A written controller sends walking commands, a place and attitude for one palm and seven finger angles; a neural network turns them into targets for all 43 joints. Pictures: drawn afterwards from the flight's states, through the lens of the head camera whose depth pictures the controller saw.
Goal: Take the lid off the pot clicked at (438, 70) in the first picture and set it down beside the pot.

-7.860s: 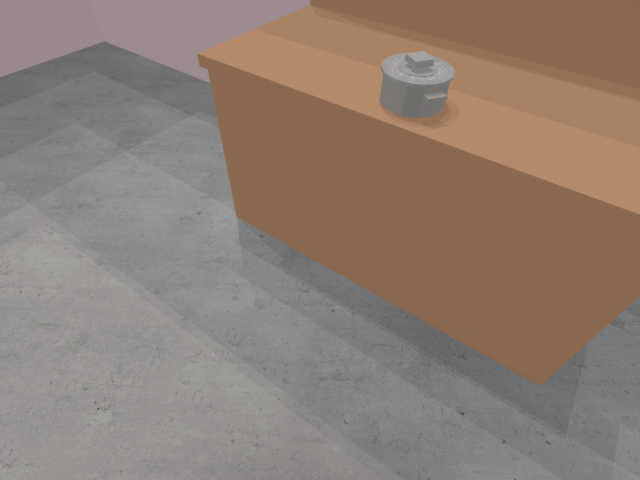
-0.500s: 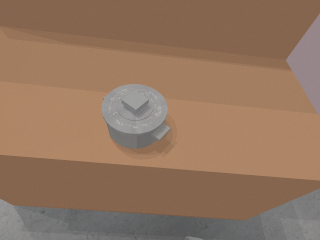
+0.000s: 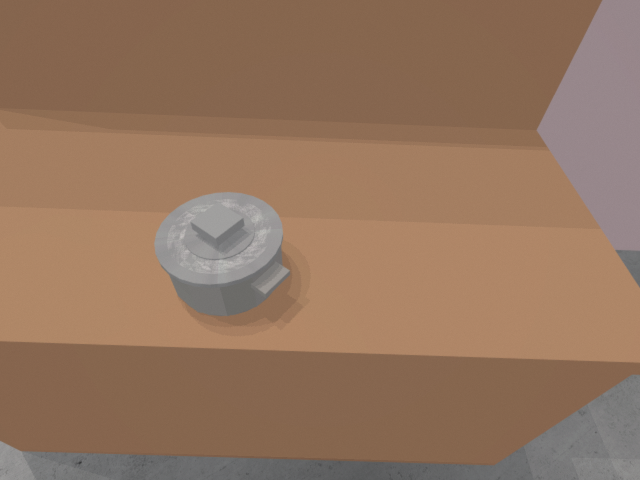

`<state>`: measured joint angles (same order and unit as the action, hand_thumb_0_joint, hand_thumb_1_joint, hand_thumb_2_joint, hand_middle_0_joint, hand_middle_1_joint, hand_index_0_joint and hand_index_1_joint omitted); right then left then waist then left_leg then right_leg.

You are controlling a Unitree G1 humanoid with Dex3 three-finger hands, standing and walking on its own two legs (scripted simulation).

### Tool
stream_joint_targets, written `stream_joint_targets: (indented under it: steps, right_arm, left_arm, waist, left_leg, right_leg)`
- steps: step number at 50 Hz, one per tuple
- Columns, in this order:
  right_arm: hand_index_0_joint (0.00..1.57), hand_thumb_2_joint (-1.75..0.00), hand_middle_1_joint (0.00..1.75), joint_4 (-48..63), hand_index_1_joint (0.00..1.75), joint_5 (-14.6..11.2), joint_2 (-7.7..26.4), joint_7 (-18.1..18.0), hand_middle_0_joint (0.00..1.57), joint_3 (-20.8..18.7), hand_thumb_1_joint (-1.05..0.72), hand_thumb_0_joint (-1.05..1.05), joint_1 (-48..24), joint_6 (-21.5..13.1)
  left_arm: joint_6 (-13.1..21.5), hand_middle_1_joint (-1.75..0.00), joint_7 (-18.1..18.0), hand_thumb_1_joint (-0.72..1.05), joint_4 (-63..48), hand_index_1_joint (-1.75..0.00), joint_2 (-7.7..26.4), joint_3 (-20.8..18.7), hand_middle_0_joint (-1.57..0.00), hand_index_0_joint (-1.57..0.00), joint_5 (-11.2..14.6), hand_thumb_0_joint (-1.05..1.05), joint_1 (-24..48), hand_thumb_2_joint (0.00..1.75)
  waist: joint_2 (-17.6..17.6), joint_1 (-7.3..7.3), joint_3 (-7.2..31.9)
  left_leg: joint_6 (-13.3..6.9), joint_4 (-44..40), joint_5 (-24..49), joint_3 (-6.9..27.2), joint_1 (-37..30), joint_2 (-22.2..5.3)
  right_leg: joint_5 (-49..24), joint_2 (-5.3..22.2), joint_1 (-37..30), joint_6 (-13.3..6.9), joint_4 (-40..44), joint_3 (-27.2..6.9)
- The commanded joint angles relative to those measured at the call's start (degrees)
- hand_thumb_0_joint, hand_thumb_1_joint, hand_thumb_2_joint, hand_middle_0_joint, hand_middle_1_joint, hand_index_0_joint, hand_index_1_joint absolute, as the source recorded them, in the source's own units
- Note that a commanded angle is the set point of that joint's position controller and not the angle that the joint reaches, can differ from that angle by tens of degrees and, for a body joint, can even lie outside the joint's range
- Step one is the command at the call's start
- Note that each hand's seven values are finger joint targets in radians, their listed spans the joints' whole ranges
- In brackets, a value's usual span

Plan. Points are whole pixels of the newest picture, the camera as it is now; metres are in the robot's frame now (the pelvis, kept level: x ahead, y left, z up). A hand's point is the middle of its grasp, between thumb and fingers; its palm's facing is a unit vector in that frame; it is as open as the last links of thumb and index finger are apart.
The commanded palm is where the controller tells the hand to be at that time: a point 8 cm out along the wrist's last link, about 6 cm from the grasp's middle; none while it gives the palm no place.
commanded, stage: come to a stop and stand still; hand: left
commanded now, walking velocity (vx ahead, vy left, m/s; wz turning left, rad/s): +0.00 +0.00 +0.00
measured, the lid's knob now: (217, 223) +0.43 +0.17 +0.08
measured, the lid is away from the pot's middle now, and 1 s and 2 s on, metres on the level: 0.00 0.00 0.00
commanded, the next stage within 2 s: look again from close up in 1.08 s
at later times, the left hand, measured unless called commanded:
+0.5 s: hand out of the picture -0.06 +0.16 -0.18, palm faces +0.04 -0.99 -0.14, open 7.4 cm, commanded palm none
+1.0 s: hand out of the picture -0.05 +0.18 -0.18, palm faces +0.03 -0.99 -0.14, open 7.4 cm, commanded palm none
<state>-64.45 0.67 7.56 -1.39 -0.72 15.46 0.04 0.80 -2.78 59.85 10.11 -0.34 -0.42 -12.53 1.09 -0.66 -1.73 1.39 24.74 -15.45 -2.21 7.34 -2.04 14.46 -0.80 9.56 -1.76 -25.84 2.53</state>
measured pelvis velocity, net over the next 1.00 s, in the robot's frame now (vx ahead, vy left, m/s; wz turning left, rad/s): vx -0.02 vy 0.04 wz -0.02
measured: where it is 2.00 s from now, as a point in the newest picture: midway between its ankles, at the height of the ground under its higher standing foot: outside the picture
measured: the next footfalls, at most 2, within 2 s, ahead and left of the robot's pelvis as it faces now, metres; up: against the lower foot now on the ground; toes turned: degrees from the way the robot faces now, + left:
none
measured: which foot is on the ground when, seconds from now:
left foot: down 0.00-1.00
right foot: down 0.00-1.00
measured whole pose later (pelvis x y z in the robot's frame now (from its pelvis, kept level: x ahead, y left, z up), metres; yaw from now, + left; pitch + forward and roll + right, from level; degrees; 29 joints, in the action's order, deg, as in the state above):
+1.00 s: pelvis -0.02 +0.04 +0.00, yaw -1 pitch -1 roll +0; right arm -65.7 0.3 3.9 -1.5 0.1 20.3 -2.1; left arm 1.3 -2.9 64.6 6.0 0.5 -1.1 -21.2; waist 1.2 0.3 -0.2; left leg -1.8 25.1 -14.5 -4.5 9.7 0.4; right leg 12.4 1.5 12.2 1.0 -25.7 0.1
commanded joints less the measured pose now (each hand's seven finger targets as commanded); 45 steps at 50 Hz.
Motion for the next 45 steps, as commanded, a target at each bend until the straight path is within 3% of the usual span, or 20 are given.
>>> stream_joint_targets:
  steps: [1, 2, 7, 15, 20, 24, 33, 36, 45]
  right_arm:
    - [0.20, -0.90, 0.30, 0.6, 0.30, -0.3, 4.0, -0.1, 0.20, -0.3, -0.90, 0.00, 4.3, -0.6]
    - [0.20, -0.90, 0.30, 0.7, 0.30, -0.3, 3.8, -0.1, 0.20, -0.3, -0.90, 0.00, 4.2, -0.5]
    - [0.20, -0.90, 0.30, 0.2, 0.30, -0.3, 3.5, 0.0, 0.20, 0.0, -0.90, 0.00, 5.5, -0.5]
    - [0.20, -0.90, 0.30, -0.5, 0.30, -0.4, 2.8, 0.0, 0.20, 0.4, -0.90, 0.00, 7.2, -1.1]
    - [0.20, -0.90, 0.30, -0.8, 0.30, -0.5, 2.3, -0.1, 0.20, 0.4, -0.90, 0.00, 8.2, -1.3]
    - [0.20, -0.90, 0.30, -0.9, 0.30, -0.6, 1.8, -0.3, 0.20, 0.4, -0.90, 0.00, 8.8, -1.6]
    - [0.20, -0.90, 0.30, -0.6, 0.30, -0.6, 1.4, -0.3, 0.20, 0.2, -0.90, 0.00, 9.6, -1.9]
    - [0.20, -0.90, 0.30, -0.7, 0.30, -0.5, 1.2, -0.3, 0.20, 0.2, -0.90, 0.00, 10.0, -2.2]
    - [0.20, -0.90, 0.30, -0.8, 0.30, -0.6, 0.9, -0.4, 0.20, 0.1, -0.90, 0.00, 9.8, -2.5]
  left_arm:
    - [0.6, -0.30, 0.3, 0.90, -0.8, -0.30, 5.6, -0.9, -0.20, -0.20, -0.1, 0.00, -5.3, 0.90]
    - [0.5, -0.30, 0.4, 0.90, -0.6, -0.30, 5.7, -0.9, -0.20, -0.20, -0.1, 0.00, -5.5, 0.90]
    - [0.6, -0.30, 0.5, 0.90, 0.1, -0.30, 5.5, -0.8, -0.20, -0.20, -0.1, 0.00, -6.9, 0.90]
    - [0.9, -0.30, 0.4, 0.90, 2.1, -0.30, 4.0, -0.4, -0.20, -0.20, -0.2, 0.00, -10.3, 0.90]
    - [0.9, -0.30, 0.3, 0.90, 3.1, -0.30, 2.9, -0.1, -0.20, -0.20, -0.2, 0.00, -12.1, 0.90]
    - [0.9, -0.30, 0.2, 0.90, 3.7, -0.30, 1.9, -0.1, -0.20, -0.20, -0.3, 0.00, -13.1, 0.90]
    - [0.7, -0.30, 0.1, 0.90, 4.2, -0.30, 0.4, 0.0, -0.20, -0.20, -0.5, 0.00, -14.4, 0.90]
    - [0.9, -0.30, 0.0, 0.90, 4.2, -0.30, 0.1, 0.0, -0.20, -0.20, -0.5, 0.00, -14.8, 0.90]
    - [0.8, -0.30, -0.1, 0.90, 4.2, -0.30, -0.5, 0.0, -0.20, -0.20, -0.6, 0.00, -15.0, 0.90]
  waist:
    - [-1.2, 0.63, -2.5]
    - [0.6, 0.75, -3.7]
    - [1.6, 0.66, -4.9]
    - [-1.7, 0.75, -4.4]
    - [-1.2, 0.81, -4.8]
    - [-2.6, 0.98, -5.2]
    - [-2.0, 1.43, -6.0]
    - [-1.9, 1.30, -4.2]
    - [-2.0, 1.34, -5.4]
  left_leg:
    - [-1.4, -3.8, 6.1, 2.4, 2.4, -3.7]
    - [-1.5, -4.2, 4.6, 2.3, 3.0, -3.6]
    - [-1.7, -4.1, 2.4, 2.0, 3.2, -3.1]
    - [-1.9, -4.7, 3.4, 2.3, 3.3, -3.4]
    - [-2.2, -4.9, 2.6, 2.5, 3.8, -3.4]
    - [-2.5, -5.6, 2.0, 3.1, 4.8, -3.7]
    - [-3.2, -6.9, -0.9, 4.1, 7.4, -4.1]
    - [-3.5, -6.7, 1.2, 4.3, 6.1, -4.3]
    - [-3.7, -7.1, 1.7, 4.3, 6.5, -4.6]
  right_leg:
    - [-11.0, 8.1, 1.1, -0.1, 7.4, -7.0]
    - [-8.9, 7.8, 1.6, 0.0, 8.2, -7.0]
    - [-2.3, 7.6, 3.5, -0.2, 10.4, -7.6]
    - [-1.9, 7.2, 3.9, -0.3, 9.5, -7.1]
    - [-0.5, 6.9, 4.7, -0.2, 9.2, -6.8]
    - [-1.1, 6.5, 4.9, -0.2, 8.1, -6.4]
    - [-1.6, 6.2, 5.2, 0.1, 6.3, -5.5]
    - [-4.2, 6.2, 4.8, 0.1, 5.2, -5.5]
    - [-5.2, 6.3, 5.4, 0.4, 4.6, -5.3]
